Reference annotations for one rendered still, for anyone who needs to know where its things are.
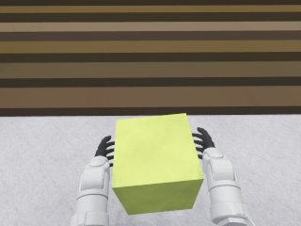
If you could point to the robot right hand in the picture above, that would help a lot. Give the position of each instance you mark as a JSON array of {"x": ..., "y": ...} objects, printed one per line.
[{"x": 205, "y": 143}]

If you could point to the robot left hand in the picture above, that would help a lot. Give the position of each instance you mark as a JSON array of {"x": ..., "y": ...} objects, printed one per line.
[{"x": 102, "y": 149}]

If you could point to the robot left forearm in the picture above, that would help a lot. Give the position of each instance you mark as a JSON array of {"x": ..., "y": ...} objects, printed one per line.
[{"x": 93, "y": 194}]

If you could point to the carton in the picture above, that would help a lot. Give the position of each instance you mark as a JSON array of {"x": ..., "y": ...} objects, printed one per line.
[{"x": 156, "y": 166}]

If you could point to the robot right forearm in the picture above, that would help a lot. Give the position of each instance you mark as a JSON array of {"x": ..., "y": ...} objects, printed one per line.
[{"x": 227, "y": 203}]

